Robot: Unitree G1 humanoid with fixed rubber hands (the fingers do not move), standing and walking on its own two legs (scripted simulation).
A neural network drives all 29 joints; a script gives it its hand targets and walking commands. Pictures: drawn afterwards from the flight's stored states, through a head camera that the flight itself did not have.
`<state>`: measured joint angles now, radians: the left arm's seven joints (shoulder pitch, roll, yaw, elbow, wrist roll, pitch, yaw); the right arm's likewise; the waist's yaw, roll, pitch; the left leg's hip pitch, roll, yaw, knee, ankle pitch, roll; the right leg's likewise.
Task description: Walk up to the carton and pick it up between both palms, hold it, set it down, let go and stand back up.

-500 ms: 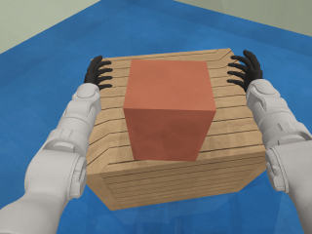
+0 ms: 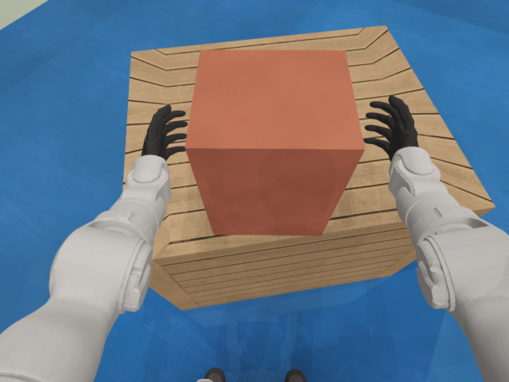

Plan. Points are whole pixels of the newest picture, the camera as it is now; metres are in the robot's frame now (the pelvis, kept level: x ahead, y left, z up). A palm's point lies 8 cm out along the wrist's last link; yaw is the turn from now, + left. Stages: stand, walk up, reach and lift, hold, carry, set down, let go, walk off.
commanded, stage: reach and lift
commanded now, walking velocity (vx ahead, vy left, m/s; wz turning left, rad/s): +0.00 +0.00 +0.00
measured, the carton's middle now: (269, 156) +0.50 +0.00 -0.01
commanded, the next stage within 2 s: none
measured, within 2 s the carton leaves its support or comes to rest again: neither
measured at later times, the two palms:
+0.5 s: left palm (181, 160) +0.47 +0.16 +0.01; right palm (365, 155) +0.49 -0.16 +0.01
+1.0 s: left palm (183, 170) +0.45 +0.15 +0.00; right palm (368, 168) +0.46 -0.16 +0.01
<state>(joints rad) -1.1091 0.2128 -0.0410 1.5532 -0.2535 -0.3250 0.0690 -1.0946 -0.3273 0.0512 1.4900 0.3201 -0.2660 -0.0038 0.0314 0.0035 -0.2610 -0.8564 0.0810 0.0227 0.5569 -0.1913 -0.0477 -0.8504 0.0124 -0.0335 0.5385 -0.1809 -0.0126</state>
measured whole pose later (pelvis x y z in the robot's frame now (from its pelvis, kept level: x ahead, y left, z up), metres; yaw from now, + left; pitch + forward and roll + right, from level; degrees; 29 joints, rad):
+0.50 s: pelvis +0.00 +0.01 -0.01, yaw -2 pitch +34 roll -1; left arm -1.05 0.11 0.21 1.40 -0.07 -0.43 0.12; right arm -1.08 -0.21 -0.18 1.35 0.01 -0.39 -0.07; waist 0.06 0.07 -0.25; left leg -0.98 0.08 0.04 0.60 -0.21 -0.03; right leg -0.97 0.01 -0.01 0.55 -0.17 0.01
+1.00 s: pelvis +0.03 +0.01 +0.02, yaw +0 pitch +27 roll -1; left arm -0.88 0.03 0.50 1.31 0.28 -0.52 0.11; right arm -0.90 -0.06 -0.68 1.26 -0.48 -0.51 -0.05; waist 0.01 0.04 -0.15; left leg -0.70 0.07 0.04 0.40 -0.16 -0.04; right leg -0.70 0.01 -0.02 0.37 -0.14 0.00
